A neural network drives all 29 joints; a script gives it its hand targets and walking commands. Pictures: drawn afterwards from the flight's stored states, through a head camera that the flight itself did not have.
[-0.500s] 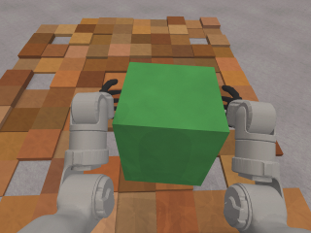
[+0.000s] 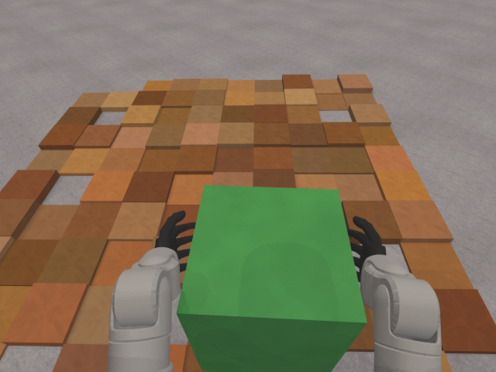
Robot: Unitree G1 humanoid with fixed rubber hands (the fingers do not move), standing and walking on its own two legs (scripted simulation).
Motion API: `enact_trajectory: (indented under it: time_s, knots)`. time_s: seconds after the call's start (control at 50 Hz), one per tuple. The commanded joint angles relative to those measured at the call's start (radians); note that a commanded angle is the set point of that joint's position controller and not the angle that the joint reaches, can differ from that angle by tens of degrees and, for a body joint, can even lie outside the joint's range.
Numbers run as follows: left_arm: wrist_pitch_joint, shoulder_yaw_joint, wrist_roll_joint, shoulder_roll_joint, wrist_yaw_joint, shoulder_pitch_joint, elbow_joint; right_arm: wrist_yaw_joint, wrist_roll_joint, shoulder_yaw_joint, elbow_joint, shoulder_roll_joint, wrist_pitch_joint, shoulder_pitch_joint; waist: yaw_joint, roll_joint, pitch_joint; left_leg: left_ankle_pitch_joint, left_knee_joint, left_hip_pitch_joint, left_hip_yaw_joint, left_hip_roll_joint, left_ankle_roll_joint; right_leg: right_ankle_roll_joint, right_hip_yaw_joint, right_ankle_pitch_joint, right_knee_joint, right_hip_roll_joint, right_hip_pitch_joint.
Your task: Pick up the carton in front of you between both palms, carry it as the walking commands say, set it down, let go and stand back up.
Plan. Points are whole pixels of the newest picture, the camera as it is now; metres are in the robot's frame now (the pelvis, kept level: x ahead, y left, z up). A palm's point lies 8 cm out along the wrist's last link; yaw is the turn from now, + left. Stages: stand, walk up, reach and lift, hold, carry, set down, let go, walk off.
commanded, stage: carry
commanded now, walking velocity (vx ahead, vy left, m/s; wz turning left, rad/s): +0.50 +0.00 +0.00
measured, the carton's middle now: (267, 284) +0.26 +0.00 +0.01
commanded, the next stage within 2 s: none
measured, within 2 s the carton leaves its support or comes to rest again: neither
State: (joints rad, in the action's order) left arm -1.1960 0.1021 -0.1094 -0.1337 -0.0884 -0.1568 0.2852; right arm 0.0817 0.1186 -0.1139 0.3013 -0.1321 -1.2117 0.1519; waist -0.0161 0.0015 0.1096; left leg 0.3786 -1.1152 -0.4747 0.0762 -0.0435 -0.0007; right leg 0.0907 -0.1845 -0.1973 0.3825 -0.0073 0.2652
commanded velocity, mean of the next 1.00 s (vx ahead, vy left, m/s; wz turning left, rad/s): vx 0.50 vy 0.00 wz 0.00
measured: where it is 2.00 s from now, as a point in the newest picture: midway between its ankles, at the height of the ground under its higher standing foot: (254, 187)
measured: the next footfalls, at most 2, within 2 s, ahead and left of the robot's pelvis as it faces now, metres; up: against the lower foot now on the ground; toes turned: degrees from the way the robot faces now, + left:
left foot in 0.32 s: +0.40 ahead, +0.12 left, +0.01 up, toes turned +5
right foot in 0.82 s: +0.60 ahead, -0.08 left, +0.02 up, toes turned -6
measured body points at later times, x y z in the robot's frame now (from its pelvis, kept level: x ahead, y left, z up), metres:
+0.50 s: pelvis +0.27 +0.05 -0.01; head +0.32 +0.06 +0.44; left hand +0.68 +0.17 +0.09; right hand +0.64 -0.13 +0.09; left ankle +0.36 +0.11 -0.73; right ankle +0.17 -0.06 -0.62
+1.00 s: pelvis +0.55 +0.00 +0.01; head +0.62 -0.01 +0.46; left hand +0.94 +0.16 +0.14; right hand +0.95 -0.14 +0.13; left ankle +0.53 +0.13 -0.66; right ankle +0.56 -0.08 -0.72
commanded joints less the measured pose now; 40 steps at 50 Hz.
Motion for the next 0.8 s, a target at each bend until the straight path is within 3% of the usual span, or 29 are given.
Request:
enact_trajectory:
  time_s: [0.0,0.1,0.22,0.26,0.28,0.3,0.32,0.34,0.36,0.38,0.4,0.42,0.46,0.5,0.54,0.58,0.64,0.72,0.76,0.78]
  knots:
    - [0.004,-0.719,0.421,-0.943,0.275,-0.477,0.081,-0.249,-0.394,0.734,0.055,-0.939,0.024,0.475,0.005,-0.087,0.243,-0.108,0.031,-0.2,-0.021,-0.05,0.014,0.082,0.288,0.191,-0.162,0.286,-0.304]
    - [0.015,-0.721,0.429,-0.837,0.271,-0.555,0.037,-0.224,-0.38,0.728,0.022,-0.847,0.029,0.557,-0.005,-0.105,0.117,-0.218,0.245,-0.268,0.03,-0.059,0.029,0.088,0.2,0.144,-0.21,0.241,-0.237]
    - [0.021,-0.647,0.427,-0.707,0.219,-0.818,-0.115,-0.184,-0.406,0.661,-0.121,-0.732,0.029,0.822,-0.024,-0.147,0.056,-0.29,0.445,-0.135,0.094,-0.011,-0.044,0.067,0.133,0.339,-0.15,0.234,-0.225]
    - [0.025,-0.61,0.428,-0.7,0.201,-0.906,-0.189,-0.17,-0.413,0.611,-0.201,-0.714,0.035,0.902,0.0,-0.158,0.107,-0.226,0.478,-0.024,0.12,0.034,-0.079,0.047,0.094,0.593,-0.014,0.228,-0.262]
    - [0.026,-0.593,0.433,-0.707,0.194,-0.948,-0.224,-0.165,-0.414,0.584,-0.243,-0.71,0.039,0.93,0.034,-0.142,0.172,-0.215,0.53,0.114,0.154,0.082,-0.086,0.022,0.047,0.699,0.13,0.203,-0.258]
    - [0.026,-0.576,0.439,-0.718,0.188,-0.99,-0.253,-0.161,-0.415,0.555,-0.283,-0.709,0.042,0.957,0.08,-0.069,0.266,-0.207,0.59,0.323,0.157,0.101,-0.085,-0.014,-0.006,0.63,0.352,0.152,-0.198]
    - [0.024,-0.559,0.444,-0.736,0.183,-1.035,-0.284,-0.159,-0.417,0.527,-0.316,-0.7,0.044,0.993,0.099,0.078,0.372,0.02,0.662,0.519,-0.201,-0.116,-0.145,-0.051,-0.003,0.346,0.635,0.089,-0.005]
    - [0.026,-0.544,0.454,-0.772,0.18,-1.085,-0.308,-0.16,-0.431,0.509,-0.343,-0.707,0.051,1.053,0.102,0.337,0.446,0.007,0.785,0.74,-0.683,-0.332,-0.289,-0.08,0.089,-0.241,0.917,-0.093,0.327]
    - [0.031,-0.536,0.457,-0.79,0.173,-1.15,-0.331,-0.166,-0.461,0.507,-0.359,-0.759,0.056,1.107,0.101,0.287,0.452,-0.129,0.772,0.745,-0.677,-0.308,-0.3,-0.044,0.222,-0.268,1.069,-0.049,0.408]
    - [0.036,-0.525,0.465,-0.827,0.168,-1.196,-0.342,-0.172,-0.488,0.515,-0.343,-0.807,0.064,1.178,0.106,0.213,0.419,-0.307,0.709,0.7,-0.569,-0.268,-0.287,-0.019,0.227,-0.258,1.116,-0.024,0.458]
    - [0.041,-0.514,0.472,-0.863,0.161,-1.242,-0.353,-0.178,-0.519,0.52,-0.333,-0.845,0.069,1.248,0.098,0.092,0.417,-0.394,0.668,0.663,-0.484,-0.247,-0.254,-0.009,0.224,-0.24,1.096,-0.001,0.473]
    - [0.048,-0.497,0.47,-0.886,0.154,-1.274,-0.364,-0.182,-0.548,0.531,-0.321,-0.886,0.076,1.322,0.086,0.075,0.419,-0.401,0.658,0.632,-0.429,-0.228,-0.23,-0.005,0.225,-0.222,1.05,0.018,0.478]
    - [0.053,-0.465,0.465,-0.902,0.14,-1.329,-0.37,-0.182,-0.583,0.525,-0.307,-0.934,0.084,1.424,0.071,0.092,0.438,-0.311,0.682,0.583,-0.373,-0.216,-0.219,-0.011,0.214,-0.21,0.976,0.033,0.458]
    - [0.05,-0.443,0.455,-0.9,0.129,-1.354,-0.379,-0.178,-0.589,0.507,-0.318,-0.943,0.079,1.468,0.064,0.095,0.43,-0.295,0.713,0.538,-0.34,-0.225,-0.245,-0.025,0.194,-0.269,0.855,0.044,0.455]
    - [0.041,-0.427,0.442,-0.903,0.122,-1.362,-0.395,-0.176,-0.58,0.487,-0.34,-0.947,0.068,1.474,0.071,0.098,0.435,-0.375,0.718,0.533,-0.305,-0.24,-0.27,-0.038,0.169,-0.262,0.747,0.054,0.469]
    - [0.029,-0.419,0.433,-0.912,0.121,-1.364,-0.409,-0.174,-0.561,0.469,-0.359,-0.947,0.054,1.462,0.078,0.107,0.431,-0.459,0.72,0.554,-0.266,-0.24,-0.271,-0.048,0.151,-0.185,0.65,0.064,0.483]
    - [0.01,-0.423,0.429,-0.931,0.129,-1.366,-0.405,-0.173,-0.531,0.453,-0.363,-0.951,0.033,1.439,0.09,0.109,0.399,-0.568,0.715,0.599,-0.191,-0.208,-0.233,-0.062,0.135,-0.036,0.49,0.066,0.483]
    - [-0.019,-0.448,0.442,-0.94,0.141,-1.384,-0.329,-0.167,-0.502,0.461,-0.293,-0.939,0.004,1.422,0.089,0.137,0.348,-0.693,0.679,0.598,-0.073,-0.155,-0.161,-0.066,0.055,0.076,0.229,0.008,0.324]
    - [-0.039,-0.457,0.45,-0.925,0.145,-1.38,-0.3,-0.159,-0.49,0.471,-0.263,-0.918,-0.014,1.399,0.056,0.148,0.368,-0.826,0.555,0.564,0.004,-0.122,-0.113,-0.042,0.003,0.124,0.088,-0.032,0.144]
    - [-0.049,-0.454,0.45,-0.916,0.148,-1.364,-0.301,-0.156,-0.485,0.477,-0.259,-0.907,-0.024,1.377,0.023,0.118,0.407,-0.84,0.436,0.476,0.043,-0.101,-0.079,-0.018,-0.001,0.191,0.041,-0.024,-0.049]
